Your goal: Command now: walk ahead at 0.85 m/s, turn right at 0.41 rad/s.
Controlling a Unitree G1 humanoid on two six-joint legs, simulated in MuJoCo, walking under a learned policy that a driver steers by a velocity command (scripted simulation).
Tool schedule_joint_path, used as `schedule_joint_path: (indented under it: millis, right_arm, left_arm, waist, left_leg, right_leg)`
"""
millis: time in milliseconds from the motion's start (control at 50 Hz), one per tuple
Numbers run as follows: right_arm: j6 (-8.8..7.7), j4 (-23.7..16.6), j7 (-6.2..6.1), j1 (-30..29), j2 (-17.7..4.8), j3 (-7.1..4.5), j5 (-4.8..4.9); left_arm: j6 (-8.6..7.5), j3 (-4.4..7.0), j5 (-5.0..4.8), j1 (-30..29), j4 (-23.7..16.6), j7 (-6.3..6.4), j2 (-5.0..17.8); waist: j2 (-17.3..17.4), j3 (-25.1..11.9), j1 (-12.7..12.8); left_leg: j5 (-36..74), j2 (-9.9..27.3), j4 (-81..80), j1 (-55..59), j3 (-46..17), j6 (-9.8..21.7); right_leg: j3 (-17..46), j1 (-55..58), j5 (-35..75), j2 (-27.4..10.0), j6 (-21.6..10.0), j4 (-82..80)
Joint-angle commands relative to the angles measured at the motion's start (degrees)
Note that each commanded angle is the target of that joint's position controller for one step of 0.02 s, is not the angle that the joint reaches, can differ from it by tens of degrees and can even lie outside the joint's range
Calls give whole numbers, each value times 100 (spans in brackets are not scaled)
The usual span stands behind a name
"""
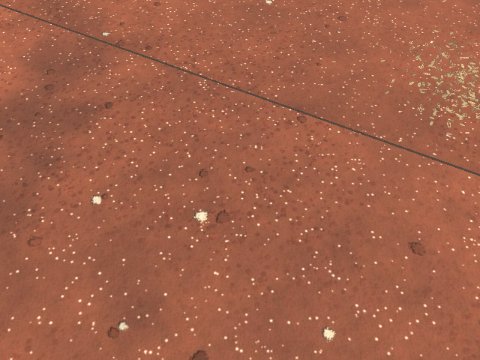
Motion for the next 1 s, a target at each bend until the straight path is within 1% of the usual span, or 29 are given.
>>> schedule_joint_path:
  millis: [20, 60, 80, 100, 140, 180, 200, 240, 260, 280, 300, 320, 340, 360, 380, 400, 420, 460, 500, 560, 600, 660, 760, 860, 920, 940, 960, 980, 1000]
  right_arm:
    - [-15, -623, 76, 6, -520, 29, -104]
    - [172, -625, 113, 44, -402, 84, -43]
    - [207, -693, 136, -169, -339, 105, 15]
    - [225, -739, 162, -411, -278, 125, 66]
    - [209, -747, 205, -781, -80, 186, 179]
    - [183, -670, 215, -984, 7, 198, 267]
    - [168, -606, 213, -963, -57, 171, 256]
    - [147, -403, 222, -489, -315, 56, 150]
    - [147, -208, 231, 96, -509, -37, 78]
    - [141, 48, 227, 972, -754, -164, 26]
    - [124, 304, 185, 1866, -915, -288, 5]
    - [131, 395, 93, 1882, -1039, -338, 137]
    - [160, 181, 69, 1434, -1419, -442, 113]
    - [254, -246, 31, 773, -1328, -529, 258]
    - [381, -472, -32, 215, -960, -474, 311]
    - [495, -462, -46, 92, -648, -391, 314]
    - [514, -360, -43, 333, -600, -377, 314]
    - [521, -245, -12, 537, -734, -422, 267]
    - [531, -289, -1, 566, -982, -518, 219]
    - [649, -380, -65, 543, -1158, -624, 283]
    - [746, -409, -98, 590, -1198, -670, 324]
    - [831, -399, -105, 741, -1216, -727, 306]
    - [849, -403, -89, 803, -1290, -790, 237]
    - [866, -507, -19, 519, -1424, -808, 162]
    - [862, -613, 20, 117, -1408, -777, 160]
    - [835, -579, 26, 141, -1309, -745, 202]
    - [793, -512, 9, 588, -1018, -668, 243]
    - [771, -570, -29, 817, -815, -628, 303]
    - [759, -639, -10, 450, -1422, -734, 127]
  left_arm:
    - [-179, 26, -8, 310, -110, 94, 274]
    - [-403, -26, -51, 459, 18, 14, 323]
    - [-474, -10, -57, 502, 82, -22, 414]
    - [-511, -22, -74, 542, 119, -37, 387]
    - [-536, -65, -125, 647, 176, -18, 285]
    - [-550, -91, -123, 836, 237, 38, 255]
    - [-543, -91, -107, 793, 218, 83, 274]
    - [-496, -49, -95, 570, 128, 234, 373]
    - [-448, -11, -98, 385, 55, 328, 454]
    - [-395, 41, -76, 81, -50, 406, 580]
    - [-344, 126, -126, -473, -214, 449, 772]
    - [-302, 50, 7, -374, -331, 401, 296]
    - [-186, -61, -115, 866, -496, 423, -137]
    - [-129, -144, 2, 1059, -520, 416, 94]
    - [-75, -132, 88, 579, -557, 382, 322]
    - [-16, -81, 185, 4, -659, 351, 444]
    - [75, -80, 243, -377, -820, 344, 430]
    - [326, -157, 223, -431, -926, 362, 223]
    - [408, -194, 193, -509, -1008, 369, 137]
    - [499, -158, 138, -874, -1152, 368, 257]
    - [542, -131, 127, -1172, -1230, 366, 328]
    - [491, -109, 95, -1498, -1271, 377, 408]
    - [312, -103, 14, -1731, -1270, 384, 517]
    - [180, -94, -78, -1618, -1210, 385, 658]
    - [146, -55, -124, -1249, -1106, 466, 783]
    - [127, -45, -116, -1224, -1084, 526, 821]
    - [144, 3, -97, -1372, -1189, 581, 1061]
    - [197, 38, -62, -1325, -1384, 582, 1413]
    - [243, 42, 27, -1441, -1331, 536, 1412]
  waist:
    - [687, 28, -455]
    - [468, 145, -555]
    - [269, 192, -516]
    - [96, 178, -417]
    - [-171, 83, -151]
    - [-323, -82, 70]
    - [-364, -158, 62]
    - [-536, -464, -179]
    - [-644, -702, -436]
    - [-698, -948, -852]
    - [-445, -1038, -1460]
    - [749, -1024, -1128]
    - [1227, -1795, -213]
    - [566, -2576, -250]
    - [-123, -1882, -182]
    - [-635, -1213, -128]
    - [-653, -770, -172]
    - [-459, -678, -87]
    - [-239, -907, -103]
    - [181, -1002, -225]
    - [417, -891, -367]
    - [595, -673, -566]
    - [734, -591, -660]
    - [763, -567, -544]
    - [798, -464, -286]
    - [458, -448, -228]
    - [-240, -754, -465]
    - [-906, -1058, -457]
    - [-781, -732, -331]
  left_leg:
    - [72, 694, -207, -1922, -226, -123]
    - [14, 741, -1139, -1367, 153, -237]
    - [355, 681, -1720, -1254, 370, -212]
    - [773, 607, -2304, -1132, 570, -152]
    - [1906, 348, -3639, -891, 897, -16]
    - [3010, 156, -4317, -802, 993, 127]
    - [3243, 57, -4500, -746, 1046, 178]
    - [3107, -228, -4654, -286, 1136, 248]
    - [2788, -379, -4636, 244, 1091, 300]
    - [2596, -369, -4687, 961, 839, 419]
    - [3049, 0, -5352, 1490, 358, 753]
    - [6366, 785, -4879, 2219, -504, 984]
    - [9256, 2032, -4556, 3301, -2652, 2063]
    - [7309, 2310, -5245, 3360, -3391, 2484]
    - [5145, 2003, -5717, 2373, -3261, 2400]
    - [3705, 1584, -6059, 1482, -2938, 2100]
    - [4010, 1304, -6101, 925, -2655, 1844]
    - [3960, 988, -6129, 350, -2351, 1449]
    - [3968, 737, -6016, 344, -2325, 1014]
    - [2619, 465, -6089, 500, -2533, 402]
    - [1400, 345, -6239, 695, -2819, 188]
    - [627, 330, -6308, 1090, -3222, 186]
    - [1115, 388, -6057, 1524, -3681, 435]
    - [1822, 331, -5812, 1047, -4057, 594]
    - [984, 28, -5827, 246, -4228, 229]
    - [-275, -309, -5559, -167, -3975, -36]
    - [-1692, -739, -4834, -559, -3252, -302]
    - [-1994, -1243, -3217, -1058, -1876, -467]
    - [-1631, -1054, -2400, -1468, -1178, -532]
  right_leg:
    - [2916, 1055, 920, -1876, -837, -1873]
    - [1790, 362, 3685, -1623, -583, -1932]
    - [1227, 277, 4671, -1393, -333, -1947]
    - [800, 310, 5264, -1166, -9, -1929]
    - [246, 637, 5271, -882, 450, -1948]
    - [15, 1265, 5053, -1035, 653, -1932]
    - [-113, 1528, 5074, -1087, 730, -1749]
    - [-279, 1850, 5479, -1209, 937, -883]
    - [-291, 1843, 5715, -1315, 1050, -165]
    - [-304, 1599, 5593, -1437, 1134, 942]
    - [-478, 1166, 4145, -1179, 1247, 2885]
    - [-685, -59, -1866, -256, 1216, 4929]
    - [268, -1331, -2623, -74, 1409, 6455]
    - [898, -1584, -1912, -437, 1255, 6459]
    - [901, -1571, -1527, -658, 1187, 6044]
    - [858, -1543, -1507, -802, 1185, 5444]
    - [826, -1420, -1498, -888, 1197, 4905]
    - [830, -1055, -1427, -981, 1254, 4080]
    - [829, -976, -1182, -958, 1279, 3631]
    - [954, -1209, -758, -950, 1331, 3123]
    - [1066, -1453, -607, -935, 1360, 2855]
    - [1223, -1753, -561, -891, 1339, 2465]
    - [1357, -1675, -771, -705, 1170, 1831]
    - [1354, -581, -933, -429, 1007, 884]
    - [1348, 808, -615, -404, 1023, -506]
    - [1404, 1449, -57, -635, 1004, -1335]
    - [2053, 2121, -448, -1516, 828, -1717]
    - [3342, 2403, -918, -2979, 352, -1884]
    - [3661, 1620, -620, -3157, -149, -2085]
